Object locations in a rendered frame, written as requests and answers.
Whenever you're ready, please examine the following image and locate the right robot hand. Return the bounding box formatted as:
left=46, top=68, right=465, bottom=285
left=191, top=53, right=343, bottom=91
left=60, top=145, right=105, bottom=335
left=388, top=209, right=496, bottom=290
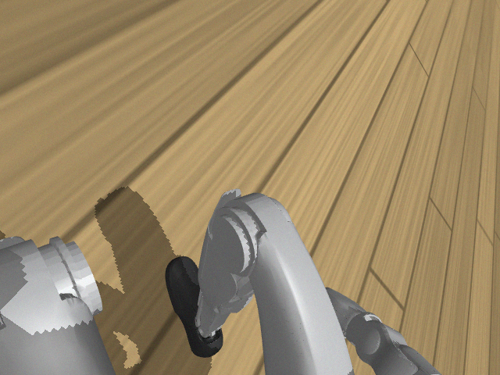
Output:
left=326, top=287, right=366, bottom=339

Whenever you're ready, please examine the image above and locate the right robot arm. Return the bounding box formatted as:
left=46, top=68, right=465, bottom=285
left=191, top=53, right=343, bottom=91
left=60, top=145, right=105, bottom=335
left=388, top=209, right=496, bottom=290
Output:
left=346, top=312, right=442, bottom=375

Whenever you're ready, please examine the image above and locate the right robot foot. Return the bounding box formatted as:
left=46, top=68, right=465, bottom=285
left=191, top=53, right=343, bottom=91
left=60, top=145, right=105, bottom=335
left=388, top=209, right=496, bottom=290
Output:
left=165, top=256, right=223, bottom=358

